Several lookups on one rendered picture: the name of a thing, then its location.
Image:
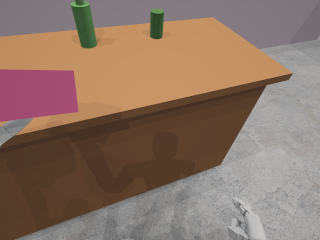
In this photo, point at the right robot hand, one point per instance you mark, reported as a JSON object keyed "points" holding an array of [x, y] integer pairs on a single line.
{"points": [[249, 228]]}

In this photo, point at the table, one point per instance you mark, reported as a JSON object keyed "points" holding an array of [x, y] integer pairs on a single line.
{"points": [[150, 112]]}

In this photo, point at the sponge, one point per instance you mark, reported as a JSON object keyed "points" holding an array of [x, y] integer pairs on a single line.
{"points": [[36, 93]]}

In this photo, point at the left robot hand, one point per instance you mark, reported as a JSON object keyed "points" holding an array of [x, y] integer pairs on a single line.
{"points": [[11, 128]]}

